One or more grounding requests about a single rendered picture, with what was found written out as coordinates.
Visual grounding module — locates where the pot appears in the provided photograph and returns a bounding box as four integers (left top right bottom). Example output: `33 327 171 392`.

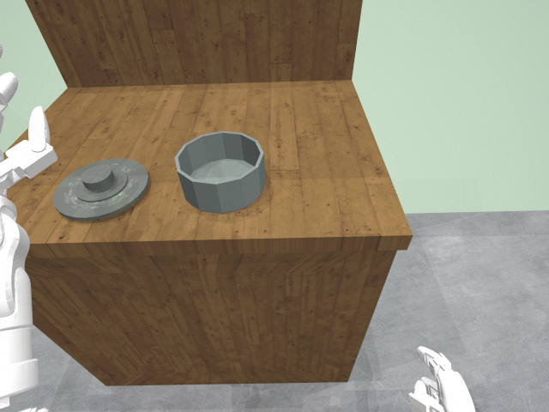
175 131 266 213

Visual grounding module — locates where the table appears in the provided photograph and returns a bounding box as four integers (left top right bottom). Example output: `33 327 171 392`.
3 0 413 386

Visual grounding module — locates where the lid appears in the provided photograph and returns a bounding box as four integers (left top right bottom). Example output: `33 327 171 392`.
53 158 149 221

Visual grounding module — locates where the knob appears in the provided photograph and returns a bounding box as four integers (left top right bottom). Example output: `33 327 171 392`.
81 165 115 190

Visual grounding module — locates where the left robot forearm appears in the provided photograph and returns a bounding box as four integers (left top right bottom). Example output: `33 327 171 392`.
0 196 39 409

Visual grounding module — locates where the right robot hand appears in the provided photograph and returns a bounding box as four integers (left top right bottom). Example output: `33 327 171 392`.
409 346 475 412

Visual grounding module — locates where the left robot hand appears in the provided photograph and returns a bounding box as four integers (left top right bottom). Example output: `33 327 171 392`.
0 43 57 198

